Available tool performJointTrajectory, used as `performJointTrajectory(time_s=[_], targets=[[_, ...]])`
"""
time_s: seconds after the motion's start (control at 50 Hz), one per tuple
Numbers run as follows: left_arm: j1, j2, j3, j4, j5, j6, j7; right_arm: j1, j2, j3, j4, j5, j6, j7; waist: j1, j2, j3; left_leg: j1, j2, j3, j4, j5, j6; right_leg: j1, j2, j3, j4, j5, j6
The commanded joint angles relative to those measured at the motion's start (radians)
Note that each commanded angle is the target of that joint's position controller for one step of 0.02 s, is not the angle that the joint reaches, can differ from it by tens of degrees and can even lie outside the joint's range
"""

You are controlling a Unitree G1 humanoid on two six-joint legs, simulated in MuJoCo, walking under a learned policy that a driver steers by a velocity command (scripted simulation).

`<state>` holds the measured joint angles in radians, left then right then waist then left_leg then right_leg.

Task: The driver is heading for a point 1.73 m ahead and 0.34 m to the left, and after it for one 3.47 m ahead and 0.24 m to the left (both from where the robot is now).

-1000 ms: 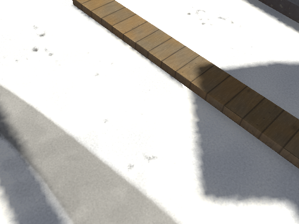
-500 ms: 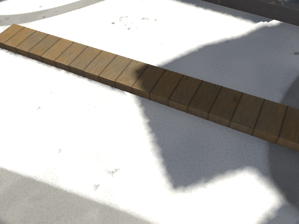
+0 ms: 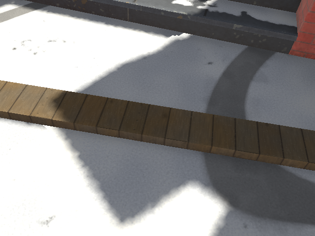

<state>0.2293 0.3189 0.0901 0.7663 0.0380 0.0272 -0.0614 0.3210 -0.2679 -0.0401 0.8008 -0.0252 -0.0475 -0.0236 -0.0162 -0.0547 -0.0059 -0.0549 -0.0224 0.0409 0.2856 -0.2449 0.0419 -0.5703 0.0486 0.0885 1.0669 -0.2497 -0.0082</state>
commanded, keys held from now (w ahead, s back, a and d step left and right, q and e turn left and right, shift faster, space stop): w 0.32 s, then w+q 0.28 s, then q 0.40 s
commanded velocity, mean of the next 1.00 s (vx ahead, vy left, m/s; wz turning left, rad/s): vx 0.37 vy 0.00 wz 0.15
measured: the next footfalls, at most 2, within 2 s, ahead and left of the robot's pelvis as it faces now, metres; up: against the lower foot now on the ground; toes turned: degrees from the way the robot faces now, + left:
right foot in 0.28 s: +0.26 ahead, -0.15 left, +0.00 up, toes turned -8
left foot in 0.78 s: +0.56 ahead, -0.01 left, +0.00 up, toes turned +10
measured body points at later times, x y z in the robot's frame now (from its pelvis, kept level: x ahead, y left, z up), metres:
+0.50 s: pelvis +0.24 -0.08 +0.00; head +0.26 -0.10 +0.45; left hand +0.32 +0.18 -0.13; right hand +0.26 -0.34 -0.15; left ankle +0.26 +0.07 -0.66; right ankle +0.22 -0.14 -0.75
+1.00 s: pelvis +0.45 -0.07 -0.02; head +0.50 -0.04 +0.43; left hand +0.52 +0.21 -0.15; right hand +0.60 -0.32 -0.14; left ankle +0.52 -0.01 -0.75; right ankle +0.49 -0.22 -0.67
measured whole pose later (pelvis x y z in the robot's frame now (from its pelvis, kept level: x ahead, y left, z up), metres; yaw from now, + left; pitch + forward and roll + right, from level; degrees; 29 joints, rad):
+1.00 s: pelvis +0.45 -0.07 -0.02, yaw +13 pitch +1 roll +0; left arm 0.15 0.24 0.03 0.81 0.03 0.00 0.03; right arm 0.20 -0.27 -0.06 0.84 -0.01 0.00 0.00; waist -0.01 -0.02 0.11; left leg -0.35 -0.13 0.01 0.44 -0.09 0.14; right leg -0.56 -0.06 0.04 1.16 -0.39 0.04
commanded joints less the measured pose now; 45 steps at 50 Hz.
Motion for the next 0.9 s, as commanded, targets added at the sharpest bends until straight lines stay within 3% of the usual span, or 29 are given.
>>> performJointTrajectory(time_s=[0.02, 0.12, 0.2, 0.24, 0.26, 0.28, 0.3, 0.32, 0.34, 0.36, 0.38, 0.4, 0.44, 0.5, 0.6, 0.66, 0.7, 0.74, 0.76, 0.78, 0.8, 0.82, 0.84, 0.86, 0.88, 0.9], targets=[[-0.104, 0.043, 0.003, -0.079, 0.001, -0.014, -0.015, 0.048, -0.118, -0.031, -0.025, -0.002, -0.033, 0.013, -0.035, 0.147, 0.105, 0.080, 0.244, -0.177, -0.174, -0.016, 0.108, -0.241, -0.038, 0.016, 0.015, 0.061, 0.016], [-0.219, 0.008, -0.021, -0.106, 0.006, -0.027, -0.017, 0.097, -0.116, -0.028, 0.024, 0.001, -0.043, 0.024, -0.057, 0.165, 0.131, 0.090, 0.239, -0.073, -0.158, 0.215, 0.118, -0.188, -0.041, -0.046, -0.237, 0.107, 0.013], [-0.297, -0.012, -0.043, -0.138, 0.008, -0.037, -0.020, 0.155, -0.133, -0.028, 0.082, 0.007, -0.036, 0.022, -0.063, 0.191, 0.129, 0.081, 0.266, -0.031, -0.116, 0.427, 0.118, -0.012, -0.048, -0.182, -0.440, 0.047, -0.043], [-0.201, 0.008, -0.035, -0.111, 0.007, -0.046, -0.003, 0.153, -0.158, -0.031, 0.105, 0.010, -0.030, 0.020, 0.000, 0.198, 0.074, 0.091, 0.276, -0.006, 0.027, 0.792, 0.107, 0.161, 0.007, -0.215, -0.498, -0.002, -0.094], [-0.051, 0.025, -0.025, -0.062, 0.009, -0.057, 0.010, 0.142, -0.164, -0.029, 0.114, 0.016, -0.025, 0.018, 0.077, 0.173, -0.010, 0.070, 0.253, 0.034, 0.201, 0.910, 0.088, 0.344, 0.038, -0.220, -0.570, 0.043, -0.122], [0.118, 0.069, -0.008, -0.004, 0.021, -0.069, 0.025, 0.138, -0.149, -0.022, 0.108, 0.022, -0.024, 0.017, 0.146, 0.144, -0.122, -0.066, 0.220, 0.060, 0.409, 0.781, 0.066, 0.606, -0.009, -0.160, -0.583, 0.058, -0.148], [0.266, 0.179, 0.019, 0.015, 0.040, -0.073, 0.044, 0.152, -0.048, 0.007, 0.048, 0.042, -0.029, 0.030, 0.182, -0.056, -0.285, -0.389, 0.125, 0.095, 0.769, 0.292, 0.022, 0.929, -0.326, 0.251, -0.638, -0.185, -0.237], [0.276, 0.213, 0.026, 0.028, 0.001, -0.068, 0.048, 0.158, -0.075, -0.008, 0.044, 0.030, -0.031, 0.030, 0.152, -0.143, -0.353, -0.536, -0.006, -0.012, 0.985, -0.253, 0.017, 0.933, -0.481, 0.642, -0.788, -0.094, -0.296], [0.180, 0.180, 0.019, 0.028, -0.016, -0.066, 0.052, 0.079, -0.125, -0.026, 0.035, 0.022, -0.026, 0.027, 0.123, -0.041, -0.191, -0.603, 0.054, -0.098, 1.039, -0.185, 0.032, 0.810, -0.434, 0.471, -0.773, -0.019, -0.275], [0.103, 0.107, 0.000, 0.022, -0.014, -0.073, 0.054, 0.049, -0.092, -0.016, 0.031, 0.027, -0.034, 0.033, 0.088, -0.002, -0.075, -0.591, 0.084, -0.105, 0.993, -0.113, 0.040, 0.659, -0.393, 0.319, -0.796, 0.065, -0.250], [0.051, 0.052, -0.017, 0.022, -0.010, -0.082, 0.052, 0.061, -0.071, -0.014, 0.049, 0.028, -0.030, 0.037, 0.049, 0.016, -0.009, -0.546, 0.114, -0.101, 0.914, -0.073, 0.042, 0.551, -0.336, 0.203, -0.836, 0.117, -0.200], [0.027, 0.023, -0.027, 0.031, -0.016, -0.092, 0.055, 0.082, -0.062, -0.015, 0.063, 0.011, -0.015, 0.040, 0.018, -0.015, 0.024, -0.502, 0.126, -0.098, 0.867, -0.055, 0.035, 0.477, -0.297, 0.125, -0.865, 0.151, -0.168], [0.035, 0.005, -0.034, 0.047, -0.016, -0.114, 0.057, 0.120, -0.039, -0.015, 0.091, -0.004, 0.012, 0.054, -0.003, -0.032, 0.034, -0.462, 0.113, -0.091, 0.858, -0.017, 0.024, 0.428, -0.268, 0.040, -0.906, 0.217, -0.153], [0.074, 0.017, -0.031, 0.079, -0.021, -0.134, 0.058, 0.038, -0.030, -0.020, 0.069, 0.000, 0.025, 0.065, -0.007, -0.023, 0.076, -0.566, 0.115, -0.090, 0.826, 0.077, 0.013, 0.440, -0.259, -0.057, -0.953, 0.288, -0.142], [0.114, -0.003, -0.044, 0.114, -0.021, -0.142, 0.064, -0.150, -0.009, -0.009, 0.010, -0.001, 0.017, 0.077, 0.019, -0.010, 0.116, -0.624, 0.095, -0.034, 0.586, 0.264, 0.003, 0.479, -0.229, -0.195, -0.955, 0.450, -0.116], [0.151, 0.006, -0.049, 0.142, -0.029, -0.139, 0.082, -0.250, 0.021, 0.010, -0.027, -0.010, 0.010, 0.087, 0.040, 0.007, 0.131, -0.549, 0.061, 0.069, 0.393, 0.311, 0.014, 0.518, -0.232, -0.265, -0.891, 0.724, -0.096], [0.172, 0.031, -0.045, 0.160, -0.029, -0.132, 0.095, -0.231, 0.010, 0.009, -0.029, -0.013, 0.008, 0.086, 0.031, -0.010, 0.090, -0.478, 0.012, 0.108, 0.335, 0.274, 0.038, 0.588, -0.240, -0.285, -0.790, 0.930, -0.075], [0.147, 0.065, -0.034, 0.159, -0.026, -0.118, 0.112, -0.100, -0.024, -0.003, 0.005, -0.020, 0.007, 0.078, -0.022, -0.050, 0.016, -0.356, -0.050, 0.122, 0.327, 0.184, 0.076, 0.622, -0.248, -0.295, -0.598, 1.122, -0.055], [0.129, 0.076, -0.030, 0.151, -0.024, -0.110, 0.115, 0.000, -0.055, -0.016, 0.030, -0.024, 0.001, 0.072, -0.063, -0.051, -0.041, -0.253, -0.066, 0.094, 0.291, 0.175, 0.104, 0.607, -0.253, -0.288, -0.441, 1.090, -0.054], [0.095, 0.084, -0.027, 0.137, -0.033, -0.104, 0.111, 0.106, -0.084, -0.031, 0.060, -0.035, -0.012, 0.063, -0.123, -0.020, -0.096, -0.114, -0.061, 0.058, 0.170, 0.284, 0.137, 0.547, -0.222, -0.295, -0.217, 0.897, -0.046], [0.122, 0.044, -0.034, 0.108, -0.034, -0.106, 0.101, 0.143, -0.168, -0.054, 0.063, -0.033, -0.018, 0.047, -0.112, 0.119, -0.176, 0.095, 0.126, -0.129, 0.219, 0.700, 0.194, 0.345, -0.128, -0.311, 0.101, 0.281, -0.020], [0.256, -0.035, -0.051, 0.075, -0.062, -0.097, 0.095, 0.102, -0.268, -0.082, 0.036, -0.013, -0.006, 0.040, -0.016, 0.302, -0.348, 0.413, 0.427, -0.555, 0.288, 1.246, 0.426, 0.004, 0.035, -0.187, 0.477, -0.426, 0.020], [0.189, 0.032, -0.042, 0.078, -0.025, -0.089, 0.093, 0.093, -0.243, -0.088, 0.010, 0.034, 0.012, 0.032, -0.068, 0.090, -0.403, 0.343, 0.400, -0.544, 0.197, 1.048, 0.438, -0.034, -0.018, -0.043, 0.484, -0.304, 0.017], [0.116, 0.028, -0.043, 0.054, -0.027, -0.087, 0.089, -0.010, -0.191, -0.074, -0.009, 0.038, 0.025, 0.022, -0.040, 0.067, -0.240, 0.173, 0.362, -0.467, 0.124, 0.805, 0.402, -0.055, -0.063, -0.037, 0.424, -0.219, 0.018], [0.080, 0.028, -0.041, 0.050, -0.019, -0.085, 0.088, -0.071, -0.126, -0.056, -0.014, 0.034, 0.036, 0.018, -0.003, 0.019, -0.101, 0.005, 0.303, -0.407, 0.056, 0.661, 0.343, -0.043, -0.092, -0.047, 0.324, -0.189, 0.023], [0.061, 0.032, -0.037, 0.039, -0.004, -0.069, 0.088, -0.086, -0.099, -0.048, -0.013, 0.037, 0.040, 0.015, 0.016, 0.022, -0.043, -0.095, 0.259, -0.364, 0.029, 0.627, 0.304, -0.008, -0.110, -0.043, 0.247, -0.177, 0.032]])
